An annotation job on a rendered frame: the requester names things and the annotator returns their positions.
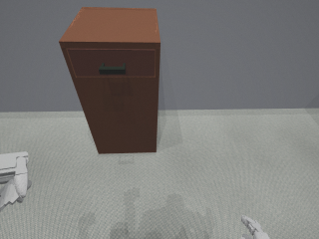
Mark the drawer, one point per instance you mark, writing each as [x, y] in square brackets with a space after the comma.
[87, 61]

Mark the cabinet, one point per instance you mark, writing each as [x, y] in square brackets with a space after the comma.
[121, 111]

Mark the handle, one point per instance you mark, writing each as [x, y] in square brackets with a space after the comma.
[112, 70]

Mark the robot right hand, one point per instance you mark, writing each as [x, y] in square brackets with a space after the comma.
[254, 228]

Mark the robot left hand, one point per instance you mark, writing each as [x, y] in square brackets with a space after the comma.
[15, 175]

